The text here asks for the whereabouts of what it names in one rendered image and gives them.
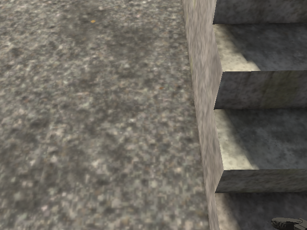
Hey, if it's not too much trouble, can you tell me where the stairs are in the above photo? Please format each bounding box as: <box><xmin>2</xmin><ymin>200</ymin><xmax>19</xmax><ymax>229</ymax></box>
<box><xmin>181</xmin><ymin>0</ymin><xmax>307</xmax><ymax>230</ymax></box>

